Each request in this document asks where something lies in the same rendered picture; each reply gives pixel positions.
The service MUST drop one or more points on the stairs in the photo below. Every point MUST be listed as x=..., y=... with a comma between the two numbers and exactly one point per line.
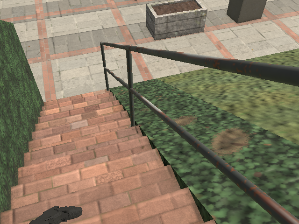
x=85, y=153

